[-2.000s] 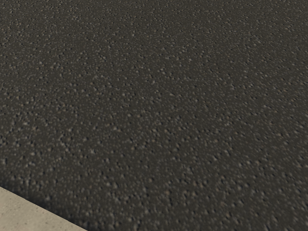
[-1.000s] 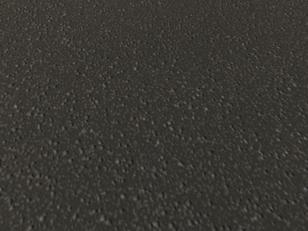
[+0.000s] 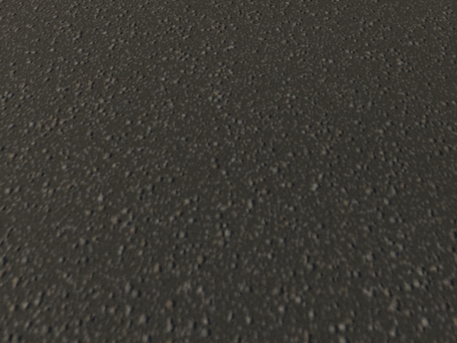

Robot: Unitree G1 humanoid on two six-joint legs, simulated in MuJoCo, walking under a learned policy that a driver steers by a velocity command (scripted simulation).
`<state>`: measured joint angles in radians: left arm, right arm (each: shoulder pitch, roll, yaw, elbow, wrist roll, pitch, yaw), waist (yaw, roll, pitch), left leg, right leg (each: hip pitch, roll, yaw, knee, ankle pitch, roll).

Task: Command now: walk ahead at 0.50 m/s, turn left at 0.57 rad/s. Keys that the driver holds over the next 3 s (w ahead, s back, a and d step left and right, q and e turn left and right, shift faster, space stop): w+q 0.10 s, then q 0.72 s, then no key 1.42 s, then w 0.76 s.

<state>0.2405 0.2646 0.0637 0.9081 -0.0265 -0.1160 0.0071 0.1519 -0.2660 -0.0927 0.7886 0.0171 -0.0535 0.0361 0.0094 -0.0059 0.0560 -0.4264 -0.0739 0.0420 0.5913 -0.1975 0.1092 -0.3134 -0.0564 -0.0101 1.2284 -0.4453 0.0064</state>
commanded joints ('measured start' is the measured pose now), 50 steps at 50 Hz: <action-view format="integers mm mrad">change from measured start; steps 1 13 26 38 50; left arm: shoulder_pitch -51 -301 -195 -191 -144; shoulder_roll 133 75 120 189 108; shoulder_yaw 32 16 19 48 36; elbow -103 -233 -242 -205 -189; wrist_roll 19 29 61 10 25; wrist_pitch -40 13 83 119 128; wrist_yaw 3 -10 13 16 18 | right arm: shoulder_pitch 65 188 177 130 15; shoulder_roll -92 -151 -119 -124 -128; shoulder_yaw -19 -31 -20 -21 11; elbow -58 -45 -146 -183 -211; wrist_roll -6 8 10 -7 -30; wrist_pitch -20 24 114 113 47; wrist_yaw -12 -66 -79 -32 -66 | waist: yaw -15 -60 -37 -47 2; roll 6 115 -128 -131 135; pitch -138 -96 -130 -171 -146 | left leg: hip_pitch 384 195 -117 182 283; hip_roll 278 146 100 96 266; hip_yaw -445 -312 -95 25 -263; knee -330 -217 607 -3 -246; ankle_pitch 187 422 -266 -45 324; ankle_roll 205 59 -185 -73 99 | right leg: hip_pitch -371 -156 51 74 -264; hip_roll -72 94 -177 -248 8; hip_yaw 98 48 177 -12 41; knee -24 -692 -958 -889 -229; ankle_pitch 107 530 438 299 148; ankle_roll -18 34 -223 -164 64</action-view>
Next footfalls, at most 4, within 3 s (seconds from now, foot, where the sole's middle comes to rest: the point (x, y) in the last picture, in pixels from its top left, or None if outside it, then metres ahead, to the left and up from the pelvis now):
0.36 right None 0.39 -0.09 -0.76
0.80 left None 0.23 0.13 -0.76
1.20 right None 0.35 -0.07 -0.76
2.98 right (182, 260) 0.69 0.17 -0.76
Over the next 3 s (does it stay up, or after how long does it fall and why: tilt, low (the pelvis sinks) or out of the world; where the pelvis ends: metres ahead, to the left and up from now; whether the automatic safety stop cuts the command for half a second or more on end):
stays up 0.49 0.16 -0.01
